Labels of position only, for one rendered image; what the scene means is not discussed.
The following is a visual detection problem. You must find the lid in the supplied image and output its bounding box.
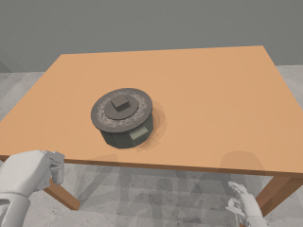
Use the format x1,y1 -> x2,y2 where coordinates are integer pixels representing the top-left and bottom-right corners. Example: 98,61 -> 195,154
90,88 -> 152,134

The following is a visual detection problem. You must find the knob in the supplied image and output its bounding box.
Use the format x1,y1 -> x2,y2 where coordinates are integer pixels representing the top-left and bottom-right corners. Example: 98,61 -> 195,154
111,95 -> 130,111

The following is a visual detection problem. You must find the left robot hand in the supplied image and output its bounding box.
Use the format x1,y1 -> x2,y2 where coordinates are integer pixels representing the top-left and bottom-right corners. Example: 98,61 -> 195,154
0,149 -> 65,198

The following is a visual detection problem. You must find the table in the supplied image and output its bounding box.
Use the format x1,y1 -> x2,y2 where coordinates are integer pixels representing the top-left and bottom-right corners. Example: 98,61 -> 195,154
0,45 -> 303,227

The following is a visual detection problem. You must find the left robot forearm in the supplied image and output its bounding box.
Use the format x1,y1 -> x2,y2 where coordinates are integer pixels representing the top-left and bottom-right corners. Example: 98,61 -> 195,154
0,192 -> 31,227

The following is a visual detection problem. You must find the right robot forearm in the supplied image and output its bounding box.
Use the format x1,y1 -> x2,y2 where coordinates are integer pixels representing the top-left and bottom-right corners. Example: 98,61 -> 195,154
245,216 -> 271,227

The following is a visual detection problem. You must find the right robot hand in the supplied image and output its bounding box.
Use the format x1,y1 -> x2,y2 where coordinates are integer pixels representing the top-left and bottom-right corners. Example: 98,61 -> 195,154
225,181 -> 263,226

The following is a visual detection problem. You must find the pot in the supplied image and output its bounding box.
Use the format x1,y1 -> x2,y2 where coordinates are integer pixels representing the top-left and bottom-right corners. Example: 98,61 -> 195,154
100,113 -> 153,149

